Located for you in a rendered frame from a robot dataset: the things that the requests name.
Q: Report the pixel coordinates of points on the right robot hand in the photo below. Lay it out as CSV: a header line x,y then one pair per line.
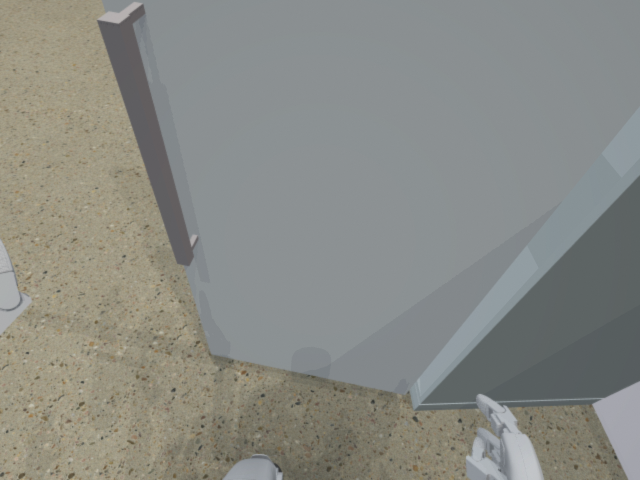
x,y
513,456

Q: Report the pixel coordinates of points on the robot left thigh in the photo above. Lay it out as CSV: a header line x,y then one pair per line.
x,y
254,469

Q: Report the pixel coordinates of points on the fridge door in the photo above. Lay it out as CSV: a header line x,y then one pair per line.
x,y
361,173

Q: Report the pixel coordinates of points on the robot left shin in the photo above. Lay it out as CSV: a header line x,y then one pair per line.
x,y
262,456

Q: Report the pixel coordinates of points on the handle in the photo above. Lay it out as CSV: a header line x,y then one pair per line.
x,y
124,54

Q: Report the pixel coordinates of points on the left robot hand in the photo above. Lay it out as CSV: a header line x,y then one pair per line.
x,y
12,301

